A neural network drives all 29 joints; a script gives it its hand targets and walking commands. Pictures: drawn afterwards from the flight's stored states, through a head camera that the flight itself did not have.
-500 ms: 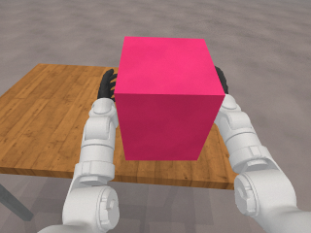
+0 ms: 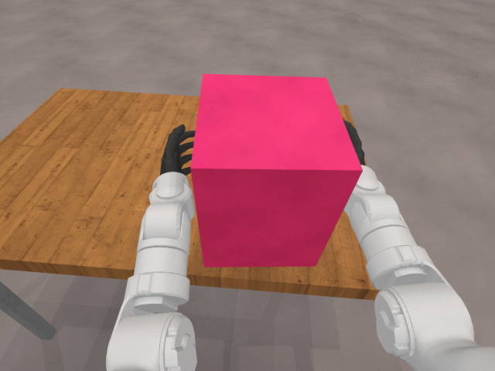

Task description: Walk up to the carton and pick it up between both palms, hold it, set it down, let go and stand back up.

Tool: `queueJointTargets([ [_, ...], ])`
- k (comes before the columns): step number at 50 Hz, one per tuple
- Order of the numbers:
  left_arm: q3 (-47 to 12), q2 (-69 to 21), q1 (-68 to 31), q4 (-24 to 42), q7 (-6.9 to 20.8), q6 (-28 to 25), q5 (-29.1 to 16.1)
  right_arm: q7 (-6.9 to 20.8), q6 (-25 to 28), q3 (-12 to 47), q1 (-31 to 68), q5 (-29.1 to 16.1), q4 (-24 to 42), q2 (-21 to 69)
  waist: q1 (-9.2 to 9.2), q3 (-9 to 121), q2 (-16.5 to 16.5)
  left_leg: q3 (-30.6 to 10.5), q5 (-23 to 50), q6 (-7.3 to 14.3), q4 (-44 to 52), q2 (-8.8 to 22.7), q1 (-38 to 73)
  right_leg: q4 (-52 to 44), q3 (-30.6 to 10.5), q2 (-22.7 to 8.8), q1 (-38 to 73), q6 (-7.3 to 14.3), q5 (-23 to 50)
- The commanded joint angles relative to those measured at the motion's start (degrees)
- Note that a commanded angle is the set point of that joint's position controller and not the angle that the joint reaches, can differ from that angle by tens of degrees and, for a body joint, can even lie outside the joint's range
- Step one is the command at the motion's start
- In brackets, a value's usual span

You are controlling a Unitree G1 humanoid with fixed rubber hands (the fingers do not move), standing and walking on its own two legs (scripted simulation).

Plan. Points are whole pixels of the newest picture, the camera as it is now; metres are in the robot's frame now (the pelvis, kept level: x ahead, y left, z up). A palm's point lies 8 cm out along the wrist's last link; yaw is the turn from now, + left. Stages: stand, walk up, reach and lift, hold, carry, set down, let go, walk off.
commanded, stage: set down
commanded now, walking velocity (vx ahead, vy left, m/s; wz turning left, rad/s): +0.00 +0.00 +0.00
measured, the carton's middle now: (262, 176) +0.39 -0.01 +0.13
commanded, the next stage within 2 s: none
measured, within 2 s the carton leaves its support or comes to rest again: rests again in 2.00 s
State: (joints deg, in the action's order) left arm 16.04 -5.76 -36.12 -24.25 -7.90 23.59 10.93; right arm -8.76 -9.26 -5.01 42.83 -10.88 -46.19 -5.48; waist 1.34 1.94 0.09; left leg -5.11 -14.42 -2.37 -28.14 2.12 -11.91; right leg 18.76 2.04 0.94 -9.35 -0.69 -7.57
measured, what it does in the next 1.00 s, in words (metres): stands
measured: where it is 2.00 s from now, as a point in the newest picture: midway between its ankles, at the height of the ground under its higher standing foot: outside the picture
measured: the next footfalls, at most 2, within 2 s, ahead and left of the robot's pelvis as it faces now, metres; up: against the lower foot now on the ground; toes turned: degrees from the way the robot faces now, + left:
none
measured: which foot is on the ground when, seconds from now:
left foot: down 0.00-1.00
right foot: down 0.00-1.00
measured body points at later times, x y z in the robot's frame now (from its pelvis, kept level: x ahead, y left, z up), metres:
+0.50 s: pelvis +0.01 +0.00 +0.00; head +0.01 +0.02 +0.45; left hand +0.41 +0.14 +0.11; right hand +0.43 -0.16 +0.12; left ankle +0.01 +0.13 -0.74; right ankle +0.03 -0.13 -0.74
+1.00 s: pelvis +0.03 -0.01 +0.00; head +0.04 +0.01 +0.45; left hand +0.42 +0.13 +0.08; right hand +0.45 -0.16 +0.09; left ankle +0.01 +0.13 -0.74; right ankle +0.03 -0.13 -0.74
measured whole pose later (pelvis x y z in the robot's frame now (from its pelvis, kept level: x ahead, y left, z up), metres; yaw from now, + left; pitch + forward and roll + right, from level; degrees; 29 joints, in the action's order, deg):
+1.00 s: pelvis +0.03 -0.01 +0.00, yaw -1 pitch +4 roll -3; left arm 16.0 -7.7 -36.1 -36.8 -10.7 11.9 12.4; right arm -1.5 -0.1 -13.9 42.7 -3.1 -56.3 -5.5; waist -1.9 2.7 0.1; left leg -5.1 -15.7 -2.4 -28.1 3.1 -16.4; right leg 18.3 2.0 2.0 -13.7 -0.1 -8.6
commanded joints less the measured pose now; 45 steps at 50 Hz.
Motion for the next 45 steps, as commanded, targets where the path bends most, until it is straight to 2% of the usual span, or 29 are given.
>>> queueJointTargets([
  [1,-24.1,-36.2,-45.7,-1.7,5.9,-4.5,-2.4,10.7,5.6,12.1,50.3,4.0,8.9,35.9,-2.91,24.1,1.2,4.0,12.5,-1.9,9.8,-2.3,7.6,-3.3,3.6,3.6,7.4,0.8,0.2],
  [3,-24.7,-36.3,-48.1,-0.9,5.6,-5.8,-2.1,11.6,6.4,10.9,50.0,5.4,7.0,36.2,-2.98,25.9,2.2,4.1,10.7,-2.1,10.1,-2.2,7.2,-2.7,3.9,3.6,5.9,1.1,-0.5],
  [4,-26.1,-37.3,-49.9,0.2,5.1,-6.7,-3.3,12.0,6.8,10.3,51.0,5.8,7.1,36.6,-2.31,27.7,2.4,4.0,11.2,-2.3,9.8,-2.0,7.0,-2.4,4.0,3.7,5.1,1.2,0.1],
  [5,-26.3,-37.3,-50.8,0.8,4.7,-7.4,-3.7,12.3,7.3,11.7,52.2,5.4,8.6,37.7,-3.43,28.5,2.2,4.2,11.2,-2.1,9.7,-2.0,6.7,-2.1,4.1,3.7,5.5,1.1,0.4],
  [7,-28.4,-39.1,-53.6,1.4,3.7,-9.2,-5.4,12.8,8.5,11.7,54.4,5.8,10.3,38.8,-2.81,32.9,2.3,4.0,13.1,-2.3,8.7,-2.1,6.0,-1.6,4.0,3.9,5.1,1.2,2.3],
  [9,-30.8,-40.8,-56.2,4.2,2.3,-11.2,-6.7,12.8,9.7,12.8,55.4,6.0,12.1,40.8,-3.02,38.8,2.9,3.5,18.9,-3.1,6.7,-1.8,7.9,-0.9,4.2,4.3,4.3,1.4,5.6],
  [11,-31.3,-41.3,-54.7,2.1,1.5,-12.3,-6.5,12.9,10.7,12.8,56.7,6.0,13.0,40.0,-3.51,40.6,3.5,3.4,20.7,-3.6,5.5,-1.5,8.4,-0.5,4.0,4.6,3.0,1.8,6.0],
  [12,-31.7,-41.7,-55.1,3.2,1.2,-12.9,-6.9,13.0,10.6,12.8,54.9,6.6,12.6,40.6,-2.98,42.2,3.0,3.5,23.0,-3.5,5.1,-1.4,9.7,-0.5,4.1,4.7,2.6,1.9,7.3],
  [14,-30.0,-41.0,-51.9,-0.5,0.9,-12.9,-5.5,13.1,10.7,11.3,52.4,7.5,9.6,38.4,-2.89,39.9,3.6,3.2,23.2,-3.9,5.1,-1.0,9.9,-0.9,4.2,4.9,1.4,2.2,6.3],
  [15,-29.7,-40.2,-51.2,0.6,0.9,-13.2,-4.9,13.2,10.4,12.1,50.3,7.8,8.8,38.3,-3.48,39.2,3.3,3.4,25.2,-3.9,5.0,-1.0,10.7,-0.9,4.2,4.9,2.3,2.0,7.7],
  [19,-26.5,-38.9,-48.4,-3.5,1.6,-12.2,-2.9,13.5,10.0,9.3,47.8,8.7,4.3,35.3,-3.03,32.5,3.6,3.8,21.9,-3.7,6.6,-1.1,9.9,-1.8,4.2,4.6,2.4,2.0,5.8],
  [21,-24.7,-37.3,-47.7,-3.3,2.1,-12.1,-2.3,13.6,9.6,10.3,46.9,8.7,3.2,35.4,-4.46,29.8,2.5,4.6,22.9,-3.1,6.9,-1.4,8.9,-1.5,3.9,4.4,4.6,1.4,7.3],
  [22,-24.7,-37.9,-47.7,-3.4,2.2,-12.1,-2.3,13.8,9.7,10.3,47.5,8.3,4.1,35.0,-3.96,30.0,2.7,4.3,23.7,-3.1,6.8,-1.4,9.1,-1.5,3.8,4.5,4.4,1.5,7.3],
  [24,-24.0,-37.1,-48.0,-3.9,2.2,-12.1,-1.7,14.2,9.6,9.3,46.8,8.3,2.1,34.3,-4.49,28.7,3.7,4.6,22.6,-3.4,7.1,-1.3,8.6,-1.5,3.6,4.3,4.1,1.5,6.4],
  [25,-25.0,-38.2,-48.2,-2.8,2.0,-12.5,-1.9,14.3,10.2,9.3,46.7,8.8,2.3,34.4,-3.52,31.3,3.9,4.1,24.9,-3.6,6.4,-1.1,10.0,-1.1,3.9,4.6,3.7,1.8,7.4],
  [26,-25.0,-38.1,-46.9,-2.5,1.9,-12.8,-2.2,14.2,10.7,10.2,47.5,8.4,4.0,34.3,-4.55,33.0,3.4,4.1,27.1,-3.6,5.9,-0.9,10.8,-1.0,3.9,4.6,3.4,1.7,8.7],
  [27,-25.6,-39.0,-47.5,-2.7,1.8,-13.1,-2.5,14.3,11.2,9.8,48.1,8.8,4.6,34.2,-4.0,33.9,3.6,3.8,29.6,-4.1,5.2,-0.6,11.5,-1.2,4.1,4.8,2.7,2.0,9.1],
  [28,-26.1,-39.4,-48.1,-0.3,1.3,-13.9,-2.5,14.4,11.7,10.9,48.4,8.2,5.7,34.8,-4.9,37.5,4.2,3.9,32.9,-4.4,4.3,-0.6,12.8,-1.0,4.1,5.1,2.7,2.0,10.5],
  [29,-27.8,-40.5,-47.9,1.1,0.8,-14.7,-3.1,14.3,12.3,11.7,48.2,8.5,6.7,35.3,-4.66,39.6,4.0,3.5,35.7,-4.8,3.5,-0.5,13.4,-0.7,4.4,5.2,2.1,2.0,12.0],
  [30,-29.2,-40.9,-47.7,2.0,0.5,-15.2,-3.5,14.2,13.0,12.0,47.5,8.1,7.5,35.3,-4.55,42.5,5.3,3.5,40.5,-5.3,2.1,-0.3,15.2,-0.7,4.4,5.2,1.0,2.1,13.8],
  [31,-29.8,-41.8,-48.0,2.0,0.2,-15.6,-4.1,14.5,13.3,11.7,47.3,8.2,7.4,34.7,-3.86,43.3,5.5,3.0,41.3,-5.6,1.7,-0.1,15.9,-0.9,4.6,5.4,-0.2,2.5,13.4],
  [33,-30.2,-42.1,-47.5,1.4,-0.3,-16.1,-3.3,14.6,13.8,11.2,46.7,8.7,7.1,34.5,-3.62,43.8,6.4,2.8,42.4,-6.1,1.4,0.2,16.0,-1.4,4.6,5.4,-1.2,2.8,12.8],
  [36,-30.3,-41.8,-44.3,1.6,-0.5,-17.1,-3.3,14.3,14.8,11.5,44.7,9.8,7.8,33.5,-4.19,46.4,4.9,2.9,48.4,-6.5,-0.1,0.9,17.3,-1.8,5.1,5.6,-1.8,3.2,15.7],
  [39,-27.7,-40.8,-44.0,-2.0,-0.3,-17.0,-2.5,14.5,14.7,7.9,42.8,11.8,3.7,31.5,-3.68,43.5,4.5,3.4,46.6,-6.4,0.4,1.2,17.3,-3.2,4.9,5.3,-2.7,4.0,13.7],
  [40,-26.7,-39.4,-43.4,-3.1,-0.2,-16.6,-1.8,14.6,14.5,7.3,43.2,11.7,2.9,30.9,-4.19,39.9,4.9,3.8,43.9,-6.0,1.1,0.8,15.4,-3.3,4.4,4.8,-2.2,3.9,13.1],
  [41,-25.7,-39.5,-42.8,-5.0,0.1,-16.1,-1.2,14.5,14.4,5.9,42.8,12.8,2.0,30.2,-3.13,37.3,4.5,3.8,41.2,-5.8,2.0,0.8,14.6,-3.2,4.7,4.9,-2.2,3.6,12.0],
  [42,-25.1,-39.1,-42.2,-4.9,0.3,-16.1,-0.7,14.6,14.3,5.6,42.4,13.0,0.9,30.9,-3.86,35.6,4.9,4.3,39.3,-5.5,2.8,0.6,13.4,-2.8,4.6,4.6,-1.6,3.3,11.3],
  [44,-23.4,-38.1,-41.5,-6.5,1.1,-15.7,0.0,14.7,14.0,4.5,41.1,14.3,-0.9,31.0,-3.59,33.5,3.9,4.7,36.9,-4.9,3.6,0.4,12.6,-2.1,4.6,4.3,-0.8,2.6,10.8],
  [45,-21.5,-36.9,-41.0,-7.2,1.4,-15.6,0.8,14.9,13.9,4.0,40.7,14.6,-1.4,30.7,-4.59,32.5,3.7,5.3,36.2,-4.6,4.0,0.3,11.6,-1.8,4.2,4.1,0.5,2.3,11.3],
])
